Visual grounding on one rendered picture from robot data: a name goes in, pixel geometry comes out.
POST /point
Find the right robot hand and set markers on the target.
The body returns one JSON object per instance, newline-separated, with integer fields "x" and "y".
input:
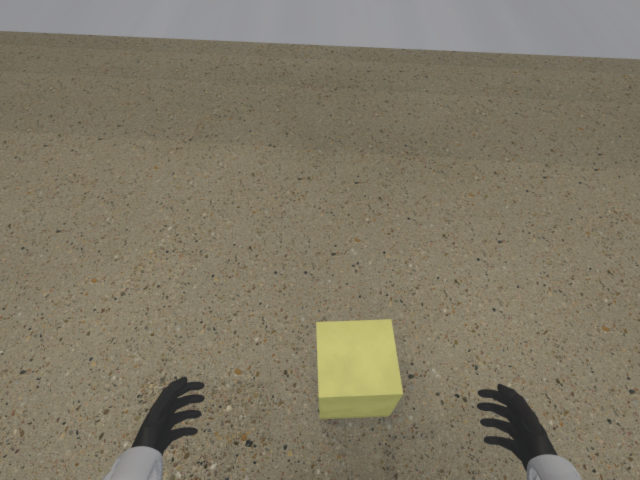
{"x": 530, "y": 438}

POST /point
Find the right robot forearm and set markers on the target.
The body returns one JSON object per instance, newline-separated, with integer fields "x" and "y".
{"x": 551, "y": 467}

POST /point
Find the left robot hand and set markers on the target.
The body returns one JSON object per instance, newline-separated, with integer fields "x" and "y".
{"x": 155, "y": 431}

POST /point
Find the carton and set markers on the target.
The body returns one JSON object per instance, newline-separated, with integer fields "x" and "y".
{"x": 358, "y": 370}

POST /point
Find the left robot forearm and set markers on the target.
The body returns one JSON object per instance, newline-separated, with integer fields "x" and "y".
{"x": 137, "y": 463}

